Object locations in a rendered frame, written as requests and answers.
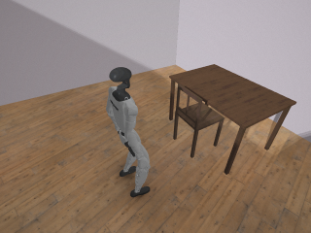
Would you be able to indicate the right robot upper arm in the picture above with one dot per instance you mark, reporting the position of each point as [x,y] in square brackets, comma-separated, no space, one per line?
[131,112]

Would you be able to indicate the robot right foot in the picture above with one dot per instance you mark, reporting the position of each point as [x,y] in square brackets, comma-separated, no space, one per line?
[143,190]

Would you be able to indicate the table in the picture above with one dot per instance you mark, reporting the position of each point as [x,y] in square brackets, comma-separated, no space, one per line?
[244,102]

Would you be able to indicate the left robot upper arm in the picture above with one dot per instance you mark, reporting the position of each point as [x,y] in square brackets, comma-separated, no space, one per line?
[109,108]

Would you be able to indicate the right robot hand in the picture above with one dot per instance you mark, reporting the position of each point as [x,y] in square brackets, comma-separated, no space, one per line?
[142,164]

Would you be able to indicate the robot right forearm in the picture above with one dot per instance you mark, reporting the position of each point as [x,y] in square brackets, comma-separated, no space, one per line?
[133,143]

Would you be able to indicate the chair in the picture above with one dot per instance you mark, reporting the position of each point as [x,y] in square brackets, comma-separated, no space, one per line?
[198,116]

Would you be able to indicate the robot left forearm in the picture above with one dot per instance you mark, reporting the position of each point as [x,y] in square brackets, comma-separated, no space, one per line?
[113,119]

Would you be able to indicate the robot right thigh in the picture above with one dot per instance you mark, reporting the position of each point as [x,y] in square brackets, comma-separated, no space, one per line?
[146,155]

